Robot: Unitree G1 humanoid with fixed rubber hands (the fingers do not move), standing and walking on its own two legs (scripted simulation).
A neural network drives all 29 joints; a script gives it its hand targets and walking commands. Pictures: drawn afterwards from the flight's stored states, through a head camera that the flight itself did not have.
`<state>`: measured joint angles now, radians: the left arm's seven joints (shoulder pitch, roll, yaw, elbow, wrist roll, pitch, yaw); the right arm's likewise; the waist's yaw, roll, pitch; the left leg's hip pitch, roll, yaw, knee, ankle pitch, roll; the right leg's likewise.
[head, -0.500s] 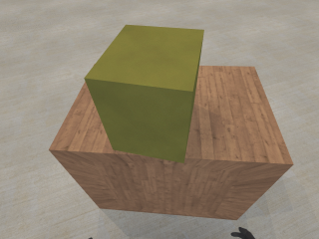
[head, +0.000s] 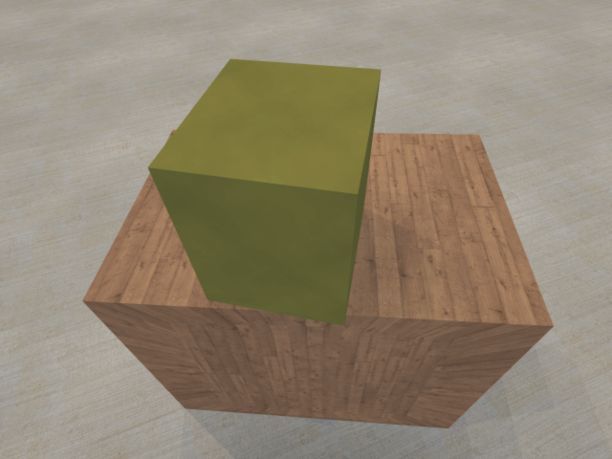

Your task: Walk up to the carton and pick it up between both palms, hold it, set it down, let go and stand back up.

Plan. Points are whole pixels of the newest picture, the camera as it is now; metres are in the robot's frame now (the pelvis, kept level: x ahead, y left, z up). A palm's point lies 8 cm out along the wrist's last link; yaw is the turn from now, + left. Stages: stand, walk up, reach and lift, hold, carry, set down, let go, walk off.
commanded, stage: stand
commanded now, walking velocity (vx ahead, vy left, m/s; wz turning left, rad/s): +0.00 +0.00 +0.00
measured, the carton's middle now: (287, 193) +0.51 +0.03 +0.05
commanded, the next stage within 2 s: walk up in 1.64 s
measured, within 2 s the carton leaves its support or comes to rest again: neither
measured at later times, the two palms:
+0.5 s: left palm out of the picture +0.01 +0.22 -0.13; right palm out of the picture +0.01 -0.21 -0.15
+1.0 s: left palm out of the picture -0.01 +0.20 -0.14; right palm out of the picture -0.01 -0.21 -0.15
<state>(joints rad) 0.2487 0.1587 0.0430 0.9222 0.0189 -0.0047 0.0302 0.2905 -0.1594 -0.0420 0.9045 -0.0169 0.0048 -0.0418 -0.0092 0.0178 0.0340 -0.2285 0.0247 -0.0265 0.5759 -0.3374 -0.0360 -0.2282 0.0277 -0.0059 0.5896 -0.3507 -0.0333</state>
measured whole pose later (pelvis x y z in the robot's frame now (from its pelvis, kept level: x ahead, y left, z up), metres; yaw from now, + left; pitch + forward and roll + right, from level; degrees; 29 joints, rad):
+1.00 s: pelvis +0.01 -0.01 +0.01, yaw +0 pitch -3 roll +0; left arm 0.29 0.10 0.02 1.17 0.01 -0.01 0.05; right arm 0.26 -0.11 -0.02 1.20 -0.01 0.01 -0.06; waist 0.00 0.03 0.07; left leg -0.09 0.04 -0.04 0.44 -0.30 -0.05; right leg -0.09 0.04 -0.01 0.46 -0.31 -0.05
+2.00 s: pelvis +0.02 +0.01 +0.00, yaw -3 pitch -2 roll -2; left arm 0.45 0.09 0.05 1.04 0.06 -0.06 0.12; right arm 0.15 -0.26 -0.04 1.04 -0.11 0.06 -0.03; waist 0.01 0.12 0.10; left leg -0.42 0.06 -0.01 1.04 -0.45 -0.08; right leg -0.14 0.06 0.04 0.48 -0.32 -0.02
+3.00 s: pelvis +0.05 +0.23 +0.01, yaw -22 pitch -2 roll +2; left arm 0.28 0.24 -0.04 0.99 0.01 -0.02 0.02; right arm 0.27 -0.24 0.02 0.98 0.00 0.01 0.00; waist -0.01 -0.01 0.03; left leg -0.21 -0.02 0.12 0.47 -0.21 0.04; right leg -0.26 0.02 0.19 0.55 -0.25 0.04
